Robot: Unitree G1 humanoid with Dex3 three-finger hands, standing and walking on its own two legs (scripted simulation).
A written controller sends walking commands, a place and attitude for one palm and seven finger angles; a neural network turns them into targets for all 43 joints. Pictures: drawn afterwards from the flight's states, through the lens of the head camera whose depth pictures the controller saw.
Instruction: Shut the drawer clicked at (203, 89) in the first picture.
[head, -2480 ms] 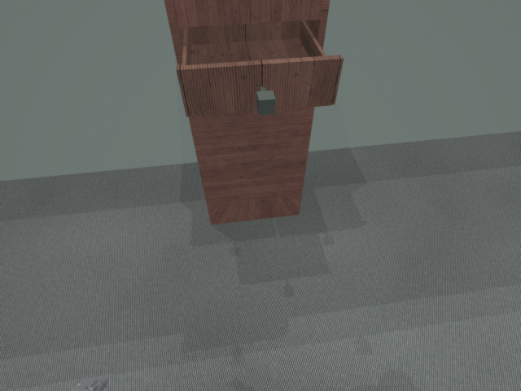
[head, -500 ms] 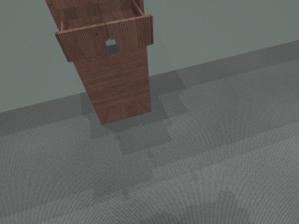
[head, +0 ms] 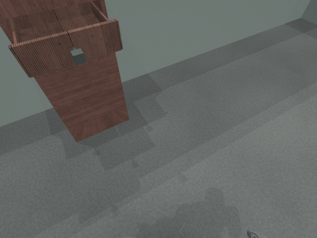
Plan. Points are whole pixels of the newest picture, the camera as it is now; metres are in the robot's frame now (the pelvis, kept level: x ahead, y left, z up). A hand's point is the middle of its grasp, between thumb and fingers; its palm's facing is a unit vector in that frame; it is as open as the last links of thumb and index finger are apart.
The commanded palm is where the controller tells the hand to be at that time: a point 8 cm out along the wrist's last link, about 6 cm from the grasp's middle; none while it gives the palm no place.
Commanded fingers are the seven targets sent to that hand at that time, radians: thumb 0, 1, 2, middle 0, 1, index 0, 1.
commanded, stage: walk to a spot facing it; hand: left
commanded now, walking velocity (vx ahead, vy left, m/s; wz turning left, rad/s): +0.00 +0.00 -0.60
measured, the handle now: (77, 54) +0.68 +0.39 +0.06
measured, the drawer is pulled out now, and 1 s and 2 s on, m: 0.23 0.23 0.23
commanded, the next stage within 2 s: turn to face it in 1.24 s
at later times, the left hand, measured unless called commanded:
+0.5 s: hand out of the picture +0.12 +0.18 -0.16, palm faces -0.33 -0.92 -0.20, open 7.4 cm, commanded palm none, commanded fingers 0.00 0.90 0.90 -0.20 -0.30 -0.20 -0.30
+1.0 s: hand (136, 234) +0.16 +0.09 -0.18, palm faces -0.42 -0.89 -0.17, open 7.3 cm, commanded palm none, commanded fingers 0.00 0.90 0.90 -0.20 -0.30 -0.20 -0.30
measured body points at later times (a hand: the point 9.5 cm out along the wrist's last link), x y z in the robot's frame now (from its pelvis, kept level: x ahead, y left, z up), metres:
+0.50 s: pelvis -0.02 +0.02 +0.00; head +0.00 +0.02 +0.45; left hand +0.14 +0.23 -0.15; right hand -0.10 -0.22 -0.14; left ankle -0.02 +0.14 -0.74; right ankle -0.05 -0.13 -0.70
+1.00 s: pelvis +0.11 -0.08 -0.01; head +0.13 -0.08 +0.44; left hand +0.18 +0.14 -0.16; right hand +0.08 -0.34 -0.14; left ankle +0.28 -0.04 -0.70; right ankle -0.04 -0.13 -0.74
